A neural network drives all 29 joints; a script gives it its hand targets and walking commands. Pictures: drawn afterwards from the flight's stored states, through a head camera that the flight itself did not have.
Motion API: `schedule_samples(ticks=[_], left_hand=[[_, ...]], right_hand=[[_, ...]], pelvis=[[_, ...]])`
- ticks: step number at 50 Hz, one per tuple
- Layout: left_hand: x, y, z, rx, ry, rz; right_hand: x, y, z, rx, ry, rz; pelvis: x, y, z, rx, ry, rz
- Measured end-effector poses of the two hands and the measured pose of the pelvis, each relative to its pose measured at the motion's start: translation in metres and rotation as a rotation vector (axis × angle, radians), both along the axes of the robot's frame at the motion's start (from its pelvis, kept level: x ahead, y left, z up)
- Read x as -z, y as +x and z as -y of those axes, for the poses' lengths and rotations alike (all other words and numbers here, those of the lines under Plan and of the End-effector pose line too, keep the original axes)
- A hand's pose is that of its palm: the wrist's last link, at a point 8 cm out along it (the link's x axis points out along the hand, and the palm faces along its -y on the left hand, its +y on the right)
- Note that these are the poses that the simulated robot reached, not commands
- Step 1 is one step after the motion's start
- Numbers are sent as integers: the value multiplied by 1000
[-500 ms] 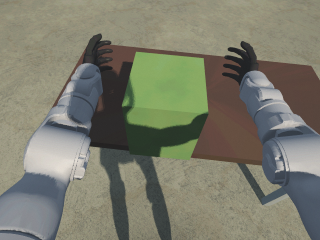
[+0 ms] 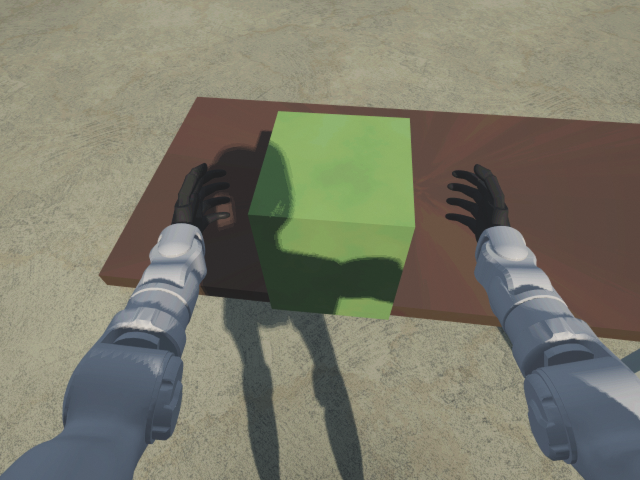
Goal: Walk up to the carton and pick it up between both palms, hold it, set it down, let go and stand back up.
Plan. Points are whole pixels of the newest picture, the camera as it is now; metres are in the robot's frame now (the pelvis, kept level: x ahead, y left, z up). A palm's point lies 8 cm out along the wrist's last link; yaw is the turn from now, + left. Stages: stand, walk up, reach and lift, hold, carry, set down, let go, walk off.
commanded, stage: set down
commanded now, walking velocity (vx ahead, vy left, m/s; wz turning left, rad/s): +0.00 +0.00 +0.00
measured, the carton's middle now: (335, 220) +0.50 +0.00 -0.01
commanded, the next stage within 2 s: none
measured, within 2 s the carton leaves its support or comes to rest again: neither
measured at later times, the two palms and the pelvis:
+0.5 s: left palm (194, 263) +0.39 +0.19 +0.05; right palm (494, 265) +0.37 -0.19 +0.05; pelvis -0.01 +0.00 +0.00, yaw +0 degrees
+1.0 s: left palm (184, 344) +0.30 +0.21 -0.02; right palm (493, 346) +0.29 -0.19 -0.02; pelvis +0.01 +0.01 +0.00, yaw +0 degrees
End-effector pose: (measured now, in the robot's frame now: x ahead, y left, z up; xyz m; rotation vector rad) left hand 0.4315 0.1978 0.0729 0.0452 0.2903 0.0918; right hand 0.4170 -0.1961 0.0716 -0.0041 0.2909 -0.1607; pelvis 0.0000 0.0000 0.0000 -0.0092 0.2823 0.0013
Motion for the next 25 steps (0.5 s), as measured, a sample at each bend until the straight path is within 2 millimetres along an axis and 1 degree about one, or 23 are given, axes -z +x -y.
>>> schedule_samples(ticks=[3,6,10,15,20,22,25], left_hand=[[6,-5,-1,-2,0,15],[4,-9,2,10,-4,54],[3,-16,8,34,-11,69],[7,-28,13,42,-17,44],[9,-33,12,28,-28,66],[12,-36,10,31,-27,71],[26,-46,7,34,-21,45]], right_hand=[[2,-4,-2,2,6,27],[-4,-7,-4,-4,2,71],[-9,-15,-4,-8,-9,78],[-5,-27,2,19,1,39],[-3,-36,5,21,-2,52],[2,-40,3,12,-7,49],[19,-49,-1,8,-3,12]], pelvis=[[2,-4,0,0,-1,-18],[4,-7,0,2,-2,-22],[3,-8,0,3,-2,2],[2,-10,0,2,-2,40],[3,-11,-1,6,3,52],[3,-11,-1,7,5,64],[2,-10,-2,5,6,87]])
